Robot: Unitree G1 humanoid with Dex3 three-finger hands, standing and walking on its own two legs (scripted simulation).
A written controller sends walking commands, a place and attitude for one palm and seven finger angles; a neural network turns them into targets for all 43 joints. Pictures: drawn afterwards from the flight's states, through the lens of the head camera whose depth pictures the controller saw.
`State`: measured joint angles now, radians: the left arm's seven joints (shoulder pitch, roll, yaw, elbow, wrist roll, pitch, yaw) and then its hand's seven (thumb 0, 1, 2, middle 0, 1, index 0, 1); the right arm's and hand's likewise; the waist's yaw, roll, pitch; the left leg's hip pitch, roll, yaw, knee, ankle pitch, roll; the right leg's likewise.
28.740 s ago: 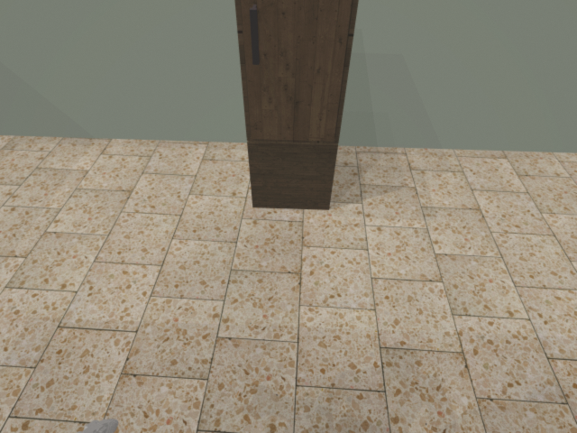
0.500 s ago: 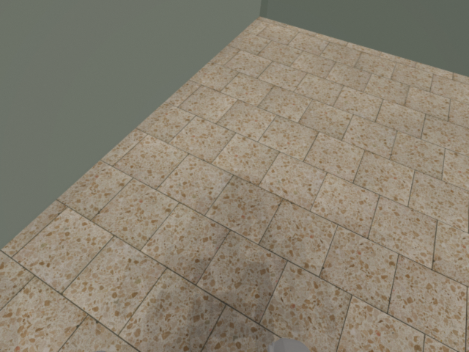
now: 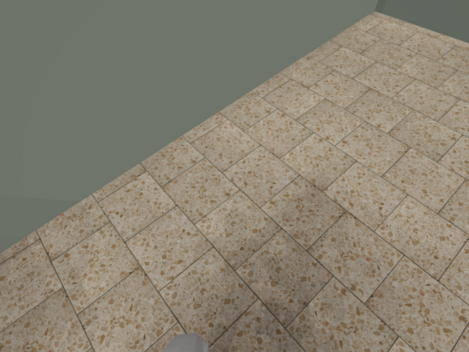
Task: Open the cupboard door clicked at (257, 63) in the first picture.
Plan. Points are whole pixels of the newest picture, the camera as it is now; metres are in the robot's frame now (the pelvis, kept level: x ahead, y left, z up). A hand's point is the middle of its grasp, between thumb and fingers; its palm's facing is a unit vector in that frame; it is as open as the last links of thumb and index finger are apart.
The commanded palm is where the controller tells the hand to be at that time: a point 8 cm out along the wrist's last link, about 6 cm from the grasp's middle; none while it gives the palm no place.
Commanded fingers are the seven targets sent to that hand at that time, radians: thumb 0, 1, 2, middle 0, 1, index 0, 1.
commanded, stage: turn to face it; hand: left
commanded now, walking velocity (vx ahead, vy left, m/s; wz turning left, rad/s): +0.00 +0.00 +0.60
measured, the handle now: out of the picture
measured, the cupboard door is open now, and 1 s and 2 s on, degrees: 50 50 50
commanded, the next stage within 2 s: none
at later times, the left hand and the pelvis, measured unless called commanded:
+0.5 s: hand out of the picture +0.05 +0.24 -0.16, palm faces +0.30 -0.91 -0.29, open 7.4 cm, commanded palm none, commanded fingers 0.00 0.90 0.90 -0.20 -0.30 -0.20 -0.30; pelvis +0.01 +0.00 -0.01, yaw +17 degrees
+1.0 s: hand out of the picture -0.07 +0.19 -0.20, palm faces +0.61 -0.75 -0.25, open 7.3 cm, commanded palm none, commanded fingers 0.00 0.90 0.90 -0.20 -0.30 -0.20 -0.30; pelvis +0.02 +0.00 -0.02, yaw +37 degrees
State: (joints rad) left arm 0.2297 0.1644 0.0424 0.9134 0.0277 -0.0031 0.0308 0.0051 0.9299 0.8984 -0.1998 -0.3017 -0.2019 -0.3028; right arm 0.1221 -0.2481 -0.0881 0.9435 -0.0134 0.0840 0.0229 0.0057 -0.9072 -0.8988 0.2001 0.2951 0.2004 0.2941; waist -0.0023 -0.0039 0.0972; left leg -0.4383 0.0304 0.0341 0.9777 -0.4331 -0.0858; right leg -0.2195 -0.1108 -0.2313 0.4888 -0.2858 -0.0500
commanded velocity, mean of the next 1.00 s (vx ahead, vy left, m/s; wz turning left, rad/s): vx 0.00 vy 0.00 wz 0.60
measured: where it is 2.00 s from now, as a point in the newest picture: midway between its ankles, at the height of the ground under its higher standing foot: outside the picture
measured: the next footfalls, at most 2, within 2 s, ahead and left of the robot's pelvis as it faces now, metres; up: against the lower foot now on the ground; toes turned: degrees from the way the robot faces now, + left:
left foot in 0.18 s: +0.00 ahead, +0.14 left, +0.00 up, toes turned +14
right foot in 0.56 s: +0.09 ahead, -0.11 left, +0.00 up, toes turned +16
